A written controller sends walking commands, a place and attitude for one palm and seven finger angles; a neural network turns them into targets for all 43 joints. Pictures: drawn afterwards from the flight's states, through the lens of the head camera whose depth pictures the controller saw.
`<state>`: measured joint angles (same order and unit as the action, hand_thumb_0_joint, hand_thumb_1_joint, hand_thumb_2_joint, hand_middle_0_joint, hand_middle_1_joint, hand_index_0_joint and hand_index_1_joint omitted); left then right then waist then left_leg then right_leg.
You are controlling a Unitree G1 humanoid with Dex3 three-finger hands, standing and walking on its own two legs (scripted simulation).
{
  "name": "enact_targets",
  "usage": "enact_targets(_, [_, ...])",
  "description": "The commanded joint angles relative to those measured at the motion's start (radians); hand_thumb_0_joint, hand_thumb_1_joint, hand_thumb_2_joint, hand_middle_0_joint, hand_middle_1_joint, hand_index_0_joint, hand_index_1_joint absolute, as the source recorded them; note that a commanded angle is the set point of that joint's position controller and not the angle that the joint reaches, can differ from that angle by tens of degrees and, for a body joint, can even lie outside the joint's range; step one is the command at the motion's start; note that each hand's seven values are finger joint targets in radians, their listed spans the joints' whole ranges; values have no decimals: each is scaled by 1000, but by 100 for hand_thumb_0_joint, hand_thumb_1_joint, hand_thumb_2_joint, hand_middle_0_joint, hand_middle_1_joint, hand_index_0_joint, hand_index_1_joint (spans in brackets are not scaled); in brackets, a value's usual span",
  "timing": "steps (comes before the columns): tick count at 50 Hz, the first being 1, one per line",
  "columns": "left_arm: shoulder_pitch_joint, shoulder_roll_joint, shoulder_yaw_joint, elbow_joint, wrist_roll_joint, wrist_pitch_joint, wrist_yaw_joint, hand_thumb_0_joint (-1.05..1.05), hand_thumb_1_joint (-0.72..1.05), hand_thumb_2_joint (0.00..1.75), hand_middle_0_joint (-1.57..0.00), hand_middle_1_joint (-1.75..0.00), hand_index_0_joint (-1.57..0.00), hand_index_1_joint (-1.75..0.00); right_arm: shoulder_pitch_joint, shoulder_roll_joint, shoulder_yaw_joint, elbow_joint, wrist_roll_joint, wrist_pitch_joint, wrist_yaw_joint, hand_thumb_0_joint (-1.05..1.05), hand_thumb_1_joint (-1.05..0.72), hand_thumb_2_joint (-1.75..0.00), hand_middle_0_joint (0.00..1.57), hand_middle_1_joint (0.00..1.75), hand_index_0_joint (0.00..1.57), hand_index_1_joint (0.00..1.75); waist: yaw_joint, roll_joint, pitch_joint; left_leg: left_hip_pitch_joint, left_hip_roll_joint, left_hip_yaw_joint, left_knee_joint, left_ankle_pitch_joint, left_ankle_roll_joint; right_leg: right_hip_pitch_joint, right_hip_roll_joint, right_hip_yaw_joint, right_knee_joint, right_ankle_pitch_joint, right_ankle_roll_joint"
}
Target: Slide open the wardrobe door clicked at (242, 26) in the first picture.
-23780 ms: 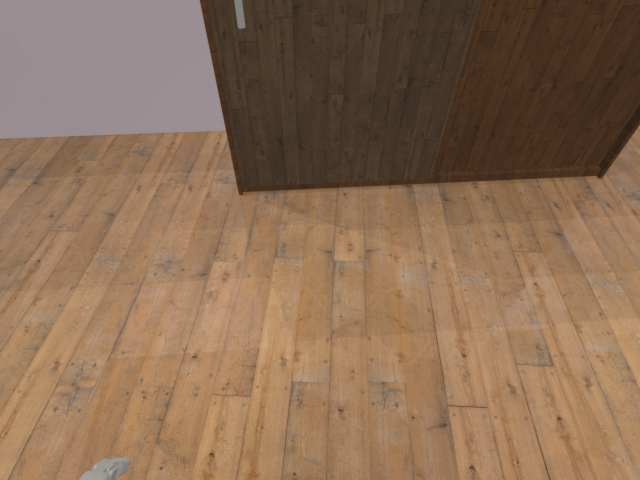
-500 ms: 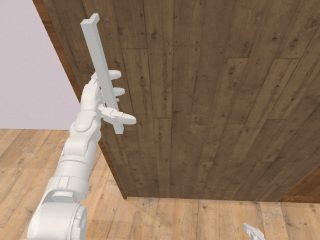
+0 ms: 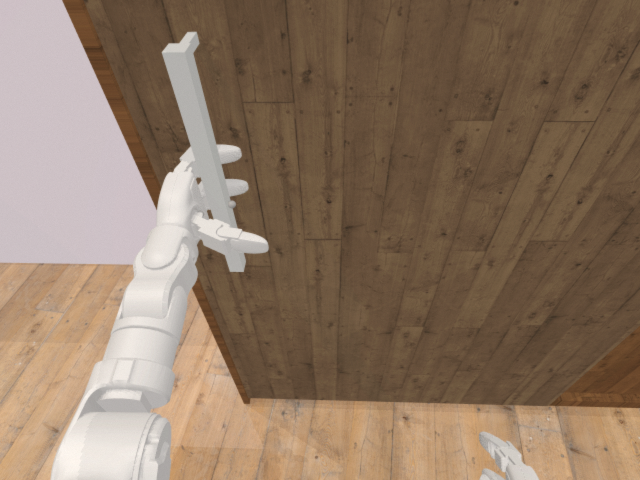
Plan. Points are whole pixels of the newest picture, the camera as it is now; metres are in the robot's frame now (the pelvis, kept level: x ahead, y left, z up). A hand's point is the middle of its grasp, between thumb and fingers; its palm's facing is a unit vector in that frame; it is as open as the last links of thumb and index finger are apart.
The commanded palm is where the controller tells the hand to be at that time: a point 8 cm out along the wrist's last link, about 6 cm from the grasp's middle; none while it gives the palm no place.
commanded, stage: grip the handle and tug to test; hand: left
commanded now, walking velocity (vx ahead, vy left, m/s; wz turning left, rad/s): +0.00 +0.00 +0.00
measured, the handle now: (218, 173) +0.45 +0.16 +0.16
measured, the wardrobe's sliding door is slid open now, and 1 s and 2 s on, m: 0.00 0.00 0.01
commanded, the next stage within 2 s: tug the door sideways, standing still in 1.36 s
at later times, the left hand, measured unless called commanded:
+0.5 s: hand (226, 206) +0.40 +0.14 +0.16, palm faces +0.03 -1.00 +0.01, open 7.7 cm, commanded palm +0.36 +0.19 +0.15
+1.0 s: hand (229, 207) +0.40 +0.14 +0.16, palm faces +0.06 -1.00 +0.00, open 5.9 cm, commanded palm +0.35 +0.17 +0.15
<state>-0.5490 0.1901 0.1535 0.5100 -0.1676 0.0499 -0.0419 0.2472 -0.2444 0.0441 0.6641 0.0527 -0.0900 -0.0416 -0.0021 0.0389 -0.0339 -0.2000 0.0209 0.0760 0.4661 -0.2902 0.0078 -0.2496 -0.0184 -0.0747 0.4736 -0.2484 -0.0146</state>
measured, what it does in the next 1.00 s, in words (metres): stands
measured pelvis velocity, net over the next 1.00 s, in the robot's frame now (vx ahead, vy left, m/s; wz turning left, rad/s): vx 0.01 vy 0.00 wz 0.00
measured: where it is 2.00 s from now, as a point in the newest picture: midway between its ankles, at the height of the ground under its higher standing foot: outside the picture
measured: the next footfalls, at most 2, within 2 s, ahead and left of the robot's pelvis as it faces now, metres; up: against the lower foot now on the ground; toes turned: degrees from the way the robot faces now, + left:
none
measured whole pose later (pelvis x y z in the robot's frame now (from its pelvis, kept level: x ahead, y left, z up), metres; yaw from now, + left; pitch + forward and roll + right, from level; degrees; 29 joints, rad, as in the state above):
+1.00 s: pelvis +0.01 +0.00 +0.00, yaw +0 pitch +1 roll +0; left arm -0.47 0.18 0.14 0.39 -0.16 0.10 -0.01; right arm 0.25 -0.24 0.04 0.67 0.05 -0.09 -0.04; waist 0.00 0.04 -0.03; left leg -0.17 0.02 0.08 0.45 -0.29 0.01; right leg -0.22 -0.01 -0.07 0.46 -0.25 -0.01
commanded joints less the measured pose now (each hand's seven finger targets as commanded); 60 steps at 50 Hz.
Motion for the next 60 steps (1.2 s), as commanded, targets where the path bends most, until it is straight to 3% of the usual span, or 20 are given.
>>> enact_targets(1, [-406, 103, 0, -282, -2, -82, -7, 0, -31, 38, -32, -123, -32, -123, -65, -113, -48, -139, 3, -48, -3, 0, -90, -90, 20, 30, 20, 30, -2, -47, -308, 98, -1, -52, -24, 398, 9, 150, 16, 35, -16, 405, -21])
enact_targets(5, [-431, 81, -27, -290, -1, -67, -4, 0, -13, 46, -34, -125, -34, -125, -71, -112, -47, -131, 6, -48, -3, 0, -90, -90, 20, 30, 20, 30, -14, -38, -282, 97, 0, -51, -31, 346, 10, 120, 17, 37, -27, 365, -20])
enact_targets(7, [-427, 113, 3, -303, 1, -67, 3, 0, -3, 50, -35, -127, -35, -127, -69, -116, -50, -131, 2, -46, -6, 0, -90, -90, 20, 30, 20, 30, -8, -47, -299, 102, 0, -53, -32, 354, 11, 134, 18, 38, -27, 368, -20])
enact_targets(9, [-417, 98, -3, -286, -7, -59, -3, 0, 6, 54, -36, -128, -36, -128, -70, -115, -45, -130, 2, -46, -7, 0, -90, -90, 20, 30, 20, 30, -10, -77, -282, 88, -2, -53, -35, 338, 12, 135, 18, 36, -31, 367, -20])
enact_targets(11, [-405, 108, 0, -273, -5, -59, -5, 0, 15, 58, -37, -129, -37, -129, -74, -118, -45, -130, 3, -43, -10, 0, -90, -90, 20, 30, 20, 30, -5, -59, -267, 80, 0, -52, -40, 327, 11, 136, 16, 37, -33, 351, -20])
enact_targets(16, [-366, 154, 43, -313, -4, -64, -7, 0, 39, 68, -40, -133, -40, -133, -68, -119, -49, -137, -1, -42, -6, 0, -90, -90, 20, 30, 20, 30, 9, -45, -314, 93, -2, -49, -33, 392, 9, 174, 14, 39, -24, 412, -23])
enact_targets(17, [-360, 116, 16, -315, -8, -62, -12, 0, 43, 70, -40, -133, -40, -133, -73, -112, -46, -138, 0, -43, -4, 0, -90, -90, 20, 30, 20, 30, 3, -44, -307, 98, -2, -47, -34, 390, 9, 164, 16, 38, -26, 410, -21])
enact_targets(20, [-369, 127, 30, -281, -16, -50, -15, 0, 57, 76, -42, -135, -42, -135, -76, -116, -45, -134, 3, -41, -8, 0, -90, -90, 20, 30, 20, 30, -2, -84, -253, 64, -3, -44, -42, 314, 13, 144, 17, 38, -40, 359, -19])
enact_targets(21, [-382, 147, 36, -277, -12, -50, -14, 0, 62, 78, -42, -136, -42, -136, -81, -121, -45, -133, 4, -36, -12, 0, -90, -90, 20, 30, 20, 30, -5, -62, -242, 67, -3, -45, -44, 301, 14, 138, 15, 40, -44, 339, -19])
enact_targets(24, [-390, 140, 29, -309, -10, -50, -16, 0, 76, 84, -44, -138, -44, -138, -79, -113, -44, -138, 4, -38, -12, 0, -90, -90, 20, 30, 20, 30, -1, -27, -284, 85, -6, -46, -42, 330, 12, 151, 15, 42, -37, 361, -23])
enact_targets(27, [-346, 130, 32, -309, -17, -52, -18, 0, 90, 90, -45, -140, -45, -140, -79, -115, -44, -142, 2, -41, -9, 0, -90, -90, 20, 30, 20, 30, 6, -53, -294, 89, -3, -46, -39, 369, 11, 169, 15, 39, -32, 400, -22])
enact_targets(31, [-373, 135, 28, -316, -14, -56, -14, 0, 90, 90, -45, -140, -45, -140, -81, -118, -47, -141, 3, -39, -11, 0, -90, -90, 20, 30, 20, 30, -1, -57, -280, 88, -2, -45, -39, 344, 12, 158, 15, 40, -37, 377, -21])
enact_targets(35, [-407, 87, -22, -345, -9, -56, -10, 0, 90, 90, -45, -140, -45, -140, -81, -111, -47, -138, 5, -46, -8, 0, -90, -90, 20, 30, 20, 30, -12, -39, -285, 111, 1, -49, -35, 359, 9, 134, 18, 37, -34, 375, -21])
enact_targets(40, [-373, 78, -29, -385, -4, -57, -4, 0, 90, 90, -45, -140, -45, -140, -76, -110, -51, -138, -1, -50, -2, 0, -90, -90, 20, 30, 20, 30, -3, -47, -332, 142, 2, -51, -24, 441, 7, 157, 19, 36, -23, 438, -21])
enact_targets(46, [-359, 94, -18, -392, -4, -50, -7, 0, 90, 90, -45, -140, -45, -140, -85, -112, -50, -140, 0, -47, -5, 0, -90, -90, 20, 30, 20, 30, 0, -43, -300, 128, 3, -49, -30, 422, 8, 160, 17, 35, -28, 426, -21])
enact_targets(50, [-297, 67, -35, -450, -4, -43, -10, 0, 90, 90, -45, -140, -45, -140, -89, -104, -50, -152, -2, -51, 4, 0, -90, -90, 20, 30, 20, 30, 12, -8, -329, 155, 5, -50, -20, 498, 3, 172, 16, 34, -19, 470, -22])
enact_targets(52, [-236, 71, -29, -437, -7, -37, -10, 0, 90, 90, -45, -140, -45, -140, -93, -107, -47, -155, -3, -46, 5, 0, -90, -90, 20, 30, 20, 30, 16, -57, -312, 137, 7, -50, -28, 492, 5, 187, 16, 30, -20, 482, -20])
enact_targets(55, [-205, 83, -8, -456, -13, -22, -18, 0, 90, 90, -45, -140, -45, -140, -101, -108, -49, -164, -3, -42, 4, 0, -90, -90, 20, 30, 20, 30, 20, -74, -309, 125, 3, -40, -28, 469, 9, 200, 16, 33, -22, 495, -19])
enact_targets(56, [-181, 104, 6, -476, -13, -24, -18, 0, 90, 90, -45, -140, -45, -140, -106, -112, -51, -169, -4, -38, 2, 0, -90, -90, 20, 30, 20, 30, 28, -62, -316, 125, 2, -38, -30, 484, 9, 219, 12, 35, -22, 510, -19])
enact_targets(60, [-127, 72, -18, -549, -15, 2, -25, 0, 90, 90, -45, -140, -45, -140, -113, -102, -49, -187, -4, -34, 7, 0, -90, -90, 20, 30, 20, 30, 33, -32, -330, 146, 4, -36, -27, 543, 6, 228, 11, 34, -15, 549, -18])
